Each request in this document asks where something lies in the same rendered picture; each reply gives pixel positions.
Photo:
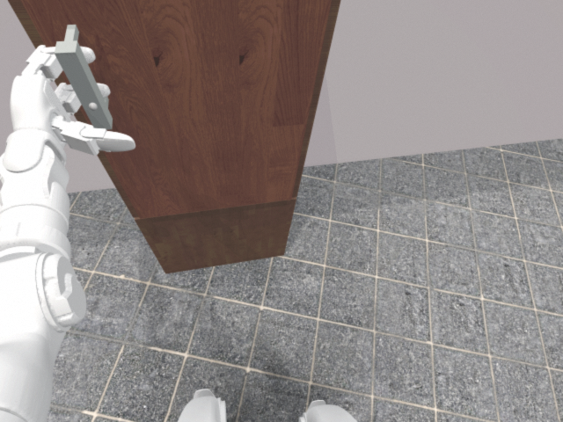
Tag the cupboard door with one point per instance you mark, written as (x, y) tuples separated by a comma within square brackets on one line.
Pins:
[(216, 94)]

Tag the handle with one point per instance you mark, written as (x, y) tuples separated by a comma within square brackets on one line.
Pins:
[(70, 56)]

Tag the robot left thigh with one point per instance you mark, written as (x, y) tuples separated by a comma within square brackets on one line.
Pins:
[(204, 409)]

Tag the robot left shin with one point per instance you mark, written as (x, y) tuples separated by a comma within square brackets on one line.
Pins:
[(203, 393)]

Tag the robot left hand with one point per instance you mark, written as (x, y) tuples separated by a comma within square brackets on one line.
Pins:
[(35, 105)]

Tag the left robot forearm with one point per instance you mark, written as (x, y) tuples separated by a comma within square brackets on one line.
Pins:
[(34, 204)]

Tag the left robot upper arm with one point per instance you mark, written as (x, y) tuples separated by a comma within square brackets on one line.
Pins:
[(40, 298)]

